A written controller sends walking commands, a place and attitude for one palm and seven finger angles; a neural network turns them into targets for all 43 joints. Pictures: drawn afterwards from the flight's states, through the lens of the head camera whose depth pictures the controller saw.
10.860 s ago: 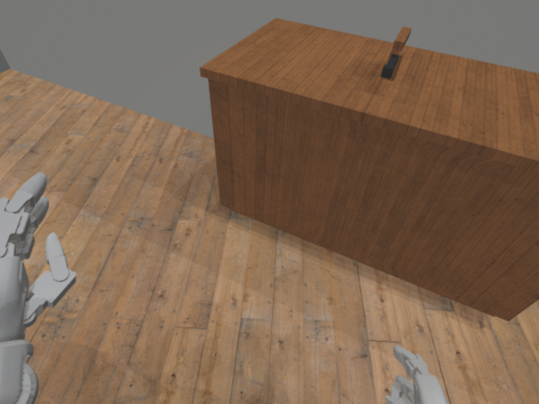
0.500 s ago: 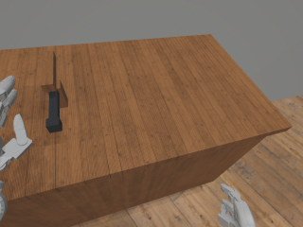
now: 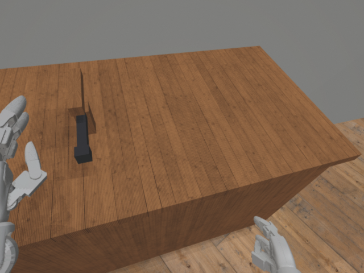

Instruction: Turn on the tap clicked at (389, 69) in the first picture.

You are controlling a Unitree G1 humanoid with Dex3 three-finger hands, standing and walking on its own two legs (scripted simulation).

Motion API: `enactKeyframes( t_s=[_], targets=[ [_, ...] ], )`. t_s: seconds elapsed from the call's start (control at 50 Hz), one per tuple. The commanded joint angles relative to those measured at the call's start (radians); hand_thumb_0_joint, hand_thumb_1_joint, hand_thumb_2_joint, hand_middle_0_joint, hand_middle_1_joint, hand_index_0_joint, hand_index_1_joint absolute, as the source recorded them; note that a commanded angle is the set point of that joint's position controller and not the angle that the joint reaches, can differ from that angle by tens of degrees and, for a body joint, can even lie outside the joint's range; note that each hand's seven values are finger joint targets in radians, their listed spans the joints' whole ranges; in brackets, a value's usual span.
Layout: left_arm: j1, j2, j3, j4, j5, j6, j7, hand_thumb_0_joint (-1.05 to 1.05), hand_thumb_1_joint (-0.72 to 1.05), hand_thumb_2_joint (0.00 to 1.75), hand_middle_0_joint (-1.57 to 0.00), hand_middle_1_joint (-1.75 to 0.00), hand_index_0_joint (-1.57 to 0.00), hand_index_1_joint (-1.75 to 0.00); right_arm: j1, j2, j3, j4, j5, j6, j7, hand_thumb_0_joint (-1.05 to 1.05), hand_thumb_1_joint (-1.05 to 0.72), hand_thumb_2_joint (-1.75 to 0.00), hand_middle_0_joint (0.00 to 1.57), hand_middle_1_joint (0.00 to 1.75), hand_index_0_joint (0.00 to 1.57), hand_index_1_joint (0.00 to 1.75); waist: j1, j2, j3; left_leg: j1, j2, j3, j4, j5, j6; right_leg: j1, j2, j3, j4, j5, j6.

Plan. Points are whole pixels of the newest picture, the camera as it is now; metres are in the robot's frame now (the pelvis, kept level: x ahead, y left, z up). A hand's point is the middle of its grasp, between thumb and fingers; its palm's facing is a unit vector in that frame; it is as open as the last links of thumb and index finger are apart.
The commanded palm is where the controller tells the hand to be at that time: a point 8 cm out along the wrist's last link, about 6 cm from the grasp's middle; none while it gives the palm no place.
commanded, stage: look again from close up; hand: left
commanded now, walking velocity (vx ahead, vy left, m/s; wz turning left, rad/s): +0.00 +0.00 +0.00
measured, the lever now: (83, 154) +0.32 +0.24 +0.07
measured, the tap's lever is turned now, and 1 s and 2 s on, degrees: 0 0 0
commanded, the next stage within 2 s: shuffle to correct the standing spot in 0.34 s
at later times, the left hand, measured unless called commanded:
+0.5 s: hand (57, 185) +0.21 +0.22 +0.16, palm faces +0.37 -0.86 -0.35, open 7.4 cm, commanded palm +0.15 +0.26 +0.17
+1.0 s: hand (94, 185) +0.21 +0.17 +0.16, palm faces +0.33 -0.88 -0.35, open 7.4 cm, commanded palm +0.16 +0.21 +0.17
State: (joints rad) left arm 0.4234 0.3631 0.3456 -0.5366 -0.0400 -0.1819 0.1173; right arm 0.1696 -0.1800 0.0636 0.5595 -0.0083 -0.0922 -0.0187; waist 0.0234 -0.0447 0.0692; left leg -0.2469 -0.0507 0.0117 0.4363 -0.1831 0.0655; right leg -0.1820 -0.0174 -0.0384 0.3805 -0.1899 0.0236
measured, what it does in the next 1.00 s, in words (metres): shifts its weight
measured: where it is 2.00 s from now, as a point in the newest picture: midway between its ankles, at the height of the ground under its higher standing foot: outside the picture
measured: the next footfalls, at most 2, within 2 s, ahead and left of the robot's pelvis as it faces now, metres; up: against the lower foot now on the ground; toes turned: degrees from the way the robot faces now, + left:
none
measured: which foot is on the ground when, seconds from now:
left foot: down 0.00-1.00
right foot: down 0.00-1.00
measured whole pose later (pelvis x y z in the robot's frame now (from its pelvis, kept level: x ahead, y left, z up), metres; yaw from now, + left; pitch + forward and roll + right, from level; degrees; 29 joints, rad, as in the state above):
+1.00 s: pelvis +0.00 -0.07 +0.00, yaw -1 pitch +0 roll -1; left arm 0.47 0.36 0.33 -0.50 -0.09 -0.14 0.10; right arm 0.19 -0.20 0.04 0.56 0.02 -0.08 -0.04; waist 0.01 0.00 0.03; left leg -0.25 0.05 -0.01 0.44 -0.18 -0.03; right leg -0.19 0.08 -0.06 0.37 -0.18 -0.07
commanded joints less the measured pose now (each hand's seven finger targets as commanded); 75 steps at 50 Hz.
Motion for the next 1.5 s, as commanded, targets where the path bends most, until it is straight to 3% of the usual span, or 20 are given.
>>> enactKeyframes(
  t_s=[0.0, 0.1, 0.12, 0.14, 0.22, 0.24, 0.32, 0.34, 0.42, 0.44, 0.5, 0.62, 0.82, 0.84, 0.92, 0.94, 1.02, 1.14, 1.42, 1.48],
  targets=[
    [-0.015, 0.160, 0.107, -0.170, -0.015, -0.064, 0.008, 0.00, 0.90, 0.90, -0.20, -0.30, -0.20, -0.30, -0.076, -0.154, -0.077, -0.161, 0.012, -0.050, -0.016, 0.00, -0.90, -0.90, 0.20, 0.30, 0.20, 0.30, -0.020, 0.135, -0.197, 0.069, 0.167, -0.140, -0.097, 0.122, -0.080, 0.062, -0.061, 0.039, -0.023, 0.113, -0.046],
    [-0.005, 0.153, 0.098, -0.137, -0.020, -0.061, 0.002, 0.00, 0.90, 0.90, -0.20, -0.30, -0.20, -0.30, -0.073, -0.157, -0.080, -0.163, 0.022, -0.039, -0.023, 0.00, -0.90, -0.90, 0.20, 0.30, 0.20, 0.30, -0.025, 0.094, -0.174, 0.046, 0.161, -0.133, -0.097, 0.048, -0.059, 0.057, -0.071, 0.054, -0.049, 0.102, -0.046],
    [-0.011, 0.174, 0.116, -0.152, -0.015, -0.055, 0.010, 0.00, 0.90, 0.90, -0.20, -0.30, -0.20, -0.30, -0.099, -0.155, -0.077, -0.165, 0.029, -0.039, -0.024, 0.00, -0.90, -0.90, 0.20, 0.30, 0.20, 0.30, -0.019, 0.102, -0.173, 0.059, 0.158, -0.132, -0.103, 0.039, -0.058, 0.050, -0.071, 0.057, -0.047, 0.094, -0.046],
    [-0.018, 0.133, 0.075, -0.142, -0.019, -0.063, 0.002, 0.00, 0.90, 0.90, -0.20, -0.30, -0.20, -0.30, -0.078, -0.162, -0.077, -0.157, 0.018, -0.036, -0.024, 0.00, -0.90, -0.90, 0.20, 0.30, 0.20, 0.30, -0.023, 0.106, -0.166, 0.040, 0.158, -0.137, -0.106, 0.021, -0.053, 0.046, -0.065, 0.049, -0.053, 0.086, -0.047],
    [-0.039, 0.183, 0.105, -0.169, -0.012, -0.057, 0.014, 0.00, 0.90, 0.90, -0.20, -0.30, -0.20, -0.30, -0.099, -0.156, -0.075, -0.164, 0.030, -0.045, -0.031, 0.00, -0.90, -0.90, 0.20, 0.30, 0.20, 0.30, -0.017, 0.121, -0.152, 0.041, 0.153, -0.139, -0.109, -0.017, -0.047, 0.040, -0.074, 0.069, -0.063, 0.053, -0.049],
    [-0.046, 0.144, 0.068, -0.160, -0.016, -0.064, 0.008, 0.00, 0.90, 0.90, -0.20, -0.30, -0.20, -0.30, -0.081, -0.161, -0.075, -0.157, 0.021, -0.044, -0.031, 0.00, -0.90, -0.90, 0.20, 0.30, 0.20, 0.30, -0.022, 0.112, -0.147, 0.028, 0.154, -0.141, -0.107, -0.033, -0.042, 0.036, -0.069, 0.061, -0.071, 0.046, -0.049],
    [-0.051, 0.177, 0.098, -0.154, -0.013, -0.055, 0.018, 0.00, 0.90, 0.90, -0.20, -0.30, -0.20, -0.30, -0.091, -0.159, -0.077, -0.156, 0.032, -0.051, -0.035, 0.00, -0.90, -0.90, 0.20, 0.30, 0.20, 0.30, -0.019, 0.128, -0.136, 0.036, 0.150, -0.141, -0.101, -0.044, -0.044, 0.018, -0.077, 0.081, -0.080, 0.017, -0.052],
    [-0.056, 0.144, 0.066, -0.143, -0.016, -0.061, 0.012, 0.00, 0.90, 0.90, -0.20, -0.30, -0.20, -0.30, -0.076, -0.162, -0.075, -0.151, 0.023, -0.050, -0.034, 0.00, -0.90, -0.90, 0.20, 0.30, 0.20, 0.30, -0.022, 0.120, -0.136, 0.024, 0.150, -0.147, -0.104, -0.063, -0.041, 0.017, -0.070, 0.074, -0.085, 0.007, -0.052],
    [-0.033, 0.175, 0.101, -0.127, -0.016, -0.051, 0.018, 0.00, 0.90, 0.90, -0.20, -0.30, -0.20, -0.30, -0.086, -0.158, -0.078, -0.153, 0.032, -0.053, -0.037, 0.00, -0.90, -0.90, 0.20, 0.30, 0.20, 0.30, -0.018, 0.111, -0.144, 0.040, 0.147, -0.136, -0.090, -0.043, -0.040, 0.020, -0.078, 0.087, -0.089, 0.016, -0.053],
    [-0.029, 0.139, 0.070, -0.108, -0.023, -0.053, 0.010, 0.00, 0.90, 0.90, -0.20, -0.30, -0.20, -0.30, -0.071, -0.156, -0.074, -0.148, 0.024, -0.051, -0.036, 0.00, -0.90, -0.90, 0.20, 0.30, 0.20, 0.30, -0.022, 0.080, -0.145, 0.036, 0.150, -0.137, -0.095, -0.048, -0.039, 0.017, -0.066, 0.076, -0.096, 0.015, -0.050],
    [-0.037, 0.149, 0.079, -0.110, -0.027, -0.047, 0.006, 0.00, 0.90, 0.90, -0.20, -0.30, -0.20, -0.30, -0.072, -0.151, -0.075, -0.153, 0.027, -0.056, -0.040, 0.00, -0.90, -0.90, 0.20, 0.30, 0.20, 0.30, -0.023, 0.068, -0.148, 0.048, 0.163, -0.140, -0.113, -0.017, -0.044, 0.024, -0.053, 0.072, -0.087, 0.037, -0.045],
    [-0.071, 0.170, 0.087, -0.161, -0.029, -0.040, 0.010, 0.00, 0.90, 0.90, -0.20, -0.30, -0.20, -0.30, -0.099, -0.143, -0.070, -0.157, 0.028, -0.060, -0.038, 0.00, -0.90, -0.90, 0.20, 0.30, 0.20, 0.30, -0.020, 0.137, -0.147, 0.061, 0.183, -0.144, -0.143, -0.019, -0.049, 0.023, -0.038, 0.061, -0.072, 0.033, -0.041],
    [-0.009, 0.173, 0.101, -0.177, -0.049, -0.024, 0.003, 0.00, 0.90, 0.90, -0.20, -0.30, -0.20, -0.30, -0.092, -0.134, -0.072, -0.166, 0.030, -0.049, -0.029, 0.00, -0.90, -0.90, 0.20, 0.30, 0.20, 0.30, -0.021, 0.143, -0.173, 0.059, 0.189, -0.111, -0.088, 0.054, -0.048, 0.031, -0.043, 0.072, -0.068, 0.100, -0.042],
    [-0.015, 0.144, 0.071, -0.176, -0.053, -0.027, -0.002, 0.00, 0.90, 0.90, -0.20, -0.30, -0.20, -0.30, -0.078, -0.140, -0.072, -0.162, 0.022, -0.044, -0.027, 0.00, -0.90, -0.90, 0.20, 0.30, 0.20, 0.30, -0.023, 0.129, -0.169, 0.048, 0.189, -0.108, -0.083, 0.041, -0.045, 0.026, -0.034, 0.068, -0.077, 0.100, -0.041],
    [-0.004, 0.180, 0.107, -0.186, -0.058, -0.016, 0.003, 0.00, 0.90, 0.90, -0.20, -0.30, -0.20, -0.30, -0.093, -0.133, -0.074, -0.166, 0.033, -0.044, -0.031, 0.00, -0.90, -0.90, 0.20, 0.30, 0.20, 0.30, -0.022, 0.118, -0.180, 0.058, 0.187, -0.095, -0.060, 0.044, -0.047, 0.019, -0.048, 0.084, -0.070, 0.102, -0.043],
    [-0.006, 0.154, 0.083, -0.177, -0.063, -0.017, -0.002, 0.00, 0.90, 0.90, -0.20, -0.30, -0.20, -0.30, -0.077, -0.142, -0.075, -0.161, 0.025, -0.040, -0.031, 0.00, -0.90, -0.90, 0.20, 0.30, 0.20, 0.30, -0.024, 0.097, -0.176, 0.047, 0.187, -0.095, -0.054, 0.039, -0.044, 0.016, -0.039, 0.077, -0.079, 0.103, -0.040],
    [-0.006, 0.180, 0.105, -0.198, -0.067, -0.006, 0.002, 0.00, 0.90, 0.90, -0.20, -0.30, -0.20, -0.30, -0.092, -0.137, -0.077, -0.165, 0.037, -0.042, -0.032, 0.00, -0.90, -0.90, 0.20, 0.30, 0.20, 0.30, -0.024, 0.124, -0.188, 0.058, 0.184, -0.083, -0.028, 0.063, -0.046, 0.016, -0.056, 0.095, -0.066, 0.121, -0.044],
    [0.009, 0.164, 0.089, -0.173, -0.077, 0.005, 0.000, 0.00, 0.90, 0.90, -0.20, -0.30, -0.20, -0.30, -0.080, -0.143, -0.079, -0.156, 0.032, -0.036, -0.032, 0.00, -0.90, -0.90, 0.20, 0.30, 0.20, 0.30, -0.025, 0.069, -0.170, 0.041, 0.177, -0.074, 0.007, 0.042, -0.044, -0.011, -0.060, 0.098, -0.084, 0.097, -0.039],
    [0.030, 0.192, 0.117, -0.198, -0.081, 0.007, 0.010, 0.00, 0.90, 0.90, -0.20, -0.30, -0.20, -0.30, -0.099, -0.143, -0.083, -0.154, 0.044, -0.035, -0.034, 0.00, -0.90, -0.90, 0.20, 0.30, 0.20, 0.30, -0.022, 0.113, -0.175, 0.038, 0.165, -0.071, 0.050, 0.051, -0.039, -0.007, -0.089, 0.132, -0.080, 0.114, -0.014],
    [0.042, 0.178, 0.112, -0.173, -0.079, 0.008, 0.013, 0.00, 0.90, 0.90, -0.20, -0.30, -0.20, -0.30, -0.087, -0.146, -0.086, -0.152, 0.044, -0.037, -0.035, 0.00, -0.90, -0.90, 0.20, 0.30, 0.20, 0.30, -0.019, 0.085, -0.173, 0.036, 0.150, -0.069, 0.080, 0.033, -0.037, -0.007, -0.106, 0.160, -0.108, 0.089, -0.006]
  ],
)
